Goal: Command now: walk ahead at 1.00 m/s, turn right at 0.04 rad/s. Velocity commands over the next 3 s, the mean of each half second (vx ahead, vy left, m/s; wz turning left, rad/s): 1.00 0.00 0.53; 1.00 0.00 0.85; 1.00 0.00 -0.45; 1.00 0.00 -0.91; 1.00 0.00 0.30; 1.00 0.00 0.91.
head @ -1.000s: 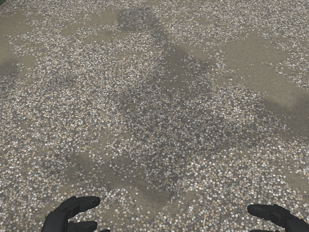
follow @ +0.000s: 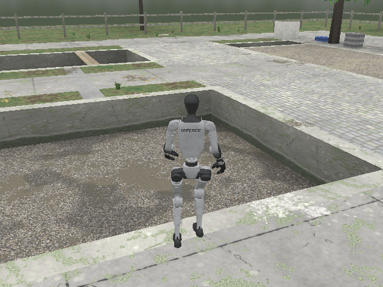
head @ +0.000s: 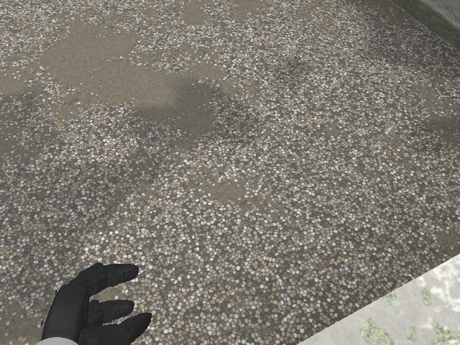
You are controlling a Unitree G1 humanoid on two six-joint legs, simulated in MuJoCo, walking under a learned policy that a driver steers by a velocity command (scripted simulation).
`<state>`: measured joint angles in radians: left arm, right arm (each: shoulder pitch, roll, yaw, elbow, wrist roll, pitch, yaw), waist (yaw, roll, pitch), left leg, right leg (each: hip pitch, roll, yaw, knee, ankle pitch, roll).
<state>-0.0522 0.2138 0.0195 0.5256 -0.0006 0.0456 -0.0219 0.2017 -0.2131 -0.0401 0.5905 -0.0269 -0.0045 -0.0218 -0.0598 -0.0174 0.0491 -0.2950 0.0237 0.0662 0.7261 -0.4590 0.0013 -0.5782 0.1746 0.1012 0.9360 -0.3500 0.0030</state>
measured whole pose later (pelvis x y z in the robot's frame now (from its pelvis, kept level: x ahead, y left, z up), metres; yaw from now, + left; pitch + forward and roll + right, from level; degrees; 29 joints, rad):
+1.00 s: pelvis +0.03 -0.04 +0.00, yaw +41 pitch +1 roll +0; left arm 0.12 0.17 -0.03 0.54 0.04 0.00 0.02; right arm 0.00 -0.24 -0.03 0.49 0.01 0.03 0.00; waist 0.04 0.02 0.00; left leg -0.58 -0.15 -0.16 1.01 -0.40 0.00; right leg -0.43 -0.03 -0.01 0.80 -0.39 0.01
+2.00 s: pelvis +0.03 -0.05 -0.02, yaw +4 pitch +2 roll +1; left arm 0.12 0.20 0.03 0.56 -0.02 0.07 -0.01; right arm 0.05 -0.20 -0.04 0.53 -0.02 0.04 -0.01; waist 0.04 0.03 0.05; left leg -0.48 -0.02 0.01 1.04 -0.56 -0.04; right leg -0.58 0.23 0.16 0.84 -0.27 -0.08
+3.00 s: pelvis +0.06 -0.10 -0.01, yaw +40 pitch +2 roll +1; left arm 0.00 0.19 -0.01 0.50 0.00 0.02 0.03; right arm 0.10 -0.18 0.00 0.54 0.01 0.06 -0.01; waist -0.04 -0.02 0.01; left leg -0.49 -0.17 -0.11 0.78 -0.31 0.06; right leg -0.57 0.00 0.05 1.00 -0.38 0.10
